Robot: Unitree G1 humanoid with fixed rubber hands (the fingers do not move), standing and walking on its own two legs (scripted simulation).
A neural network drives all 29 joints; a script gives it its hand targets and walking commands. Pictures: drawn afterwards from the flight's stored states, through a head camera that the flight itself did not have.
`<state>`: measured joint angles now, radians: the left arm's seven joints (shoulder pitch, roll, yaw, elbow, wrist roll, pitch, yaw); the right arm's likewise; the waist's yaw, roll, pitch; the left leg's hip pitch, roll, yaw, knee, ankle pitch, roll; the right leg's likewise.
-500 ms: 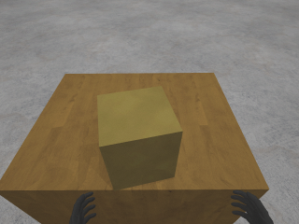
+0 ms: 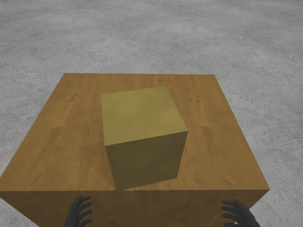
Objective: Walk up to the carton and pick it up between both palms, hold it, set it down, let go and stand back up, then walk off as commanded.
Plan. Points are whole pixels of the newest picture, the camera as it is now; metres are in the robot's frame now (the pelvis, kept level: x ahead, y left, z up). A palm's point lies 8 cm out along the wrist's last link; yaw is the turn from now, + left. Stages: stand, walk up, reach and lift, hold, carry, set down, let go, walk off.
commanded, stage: set down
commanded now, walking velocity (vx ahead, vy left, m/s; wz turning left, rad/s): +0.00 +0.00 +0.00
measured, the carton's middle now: (141, 138) +0.41 +0.08 -0.01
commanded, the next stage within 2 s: let go in 0.96 s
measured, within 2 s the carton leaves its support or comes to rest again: neither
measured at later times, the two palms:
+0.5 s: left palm out of the picture +0.15 +0.23 -0.07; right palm out of the picture +0.18 -0.22 -0.06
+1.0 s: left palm out of the picture +0.16 +0.24 -0.08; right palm out of the picture +0.16 -0.20 -0.08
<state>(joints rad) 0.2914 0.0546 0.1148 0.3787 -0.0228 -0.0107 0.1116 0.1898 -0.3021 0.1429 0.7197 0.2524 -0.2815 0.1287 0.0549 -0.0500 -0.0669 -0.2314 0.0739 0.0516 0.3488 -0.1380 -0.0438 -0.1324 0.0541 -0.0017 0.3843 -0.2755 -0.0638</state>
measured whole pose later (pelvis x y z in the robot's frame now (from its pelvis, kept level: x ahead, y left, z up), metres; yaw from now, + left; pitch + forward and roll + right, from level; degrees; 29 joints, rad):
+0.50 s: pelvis +0.01 +0.00 +0.00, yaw +0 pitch +2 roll +1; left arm 0.30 0.11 0.11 0.41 0.00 0.01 0.00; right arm 0.19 -0.29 0.14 0.72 0.21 -0.31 0.03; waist 0.04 -0.05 -0.05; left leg -0.22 0.07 0.05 0.34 -0.15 -0.04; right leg -0.12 0.05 0.00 0.38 -0.29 -0.06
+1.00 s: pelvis +0.01 +0.00 +0.00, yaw +0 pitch +1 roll +1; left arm 0.25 0.17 0.11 0.45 0.00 0.14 -0.03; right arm 0.19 -0.19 0.14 0.72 0.05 -0.21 -0.04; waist 0.00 -0.05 0.00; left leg -0.22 0.07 0.05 0.35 -0.16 -0.04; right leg -0.12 0.05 0.00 0.38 -0.29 -0.06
